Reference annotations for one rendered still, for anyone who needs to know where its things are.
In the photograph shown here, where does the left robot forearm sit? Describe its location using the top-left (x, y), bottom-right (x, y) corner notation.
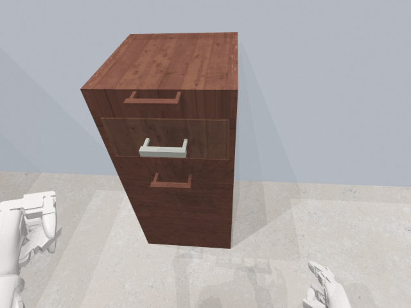
top-left (0, 275), bottom-right (25, 308)

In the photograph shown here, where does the handle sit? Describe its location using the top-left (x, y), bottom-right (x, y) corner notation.
top-left (139, 138), bottom-right (188, 158)
top-left (150, 182), bottom-right (191, 192)
top-left (123, 98), bottom-right (180, 111)

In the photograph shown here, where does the left robot hand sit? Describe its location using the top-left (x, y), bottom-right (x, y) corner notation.
top-left (0, 191), bottom-right (62, 276)

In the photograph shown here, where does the cabinet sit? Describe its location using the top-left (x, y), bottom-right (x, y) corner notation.
top-left (80, 32), bottom-right (238, 249)

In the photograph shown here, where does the drawer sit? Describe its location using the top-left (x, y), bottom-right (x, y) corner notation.
top-left (101, 117), bottom-right (229, 159)

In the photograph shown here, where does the right robot hand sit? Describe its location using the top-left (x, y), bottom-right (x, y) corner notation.
top-left (302, 261), bottom-right (352, 308)

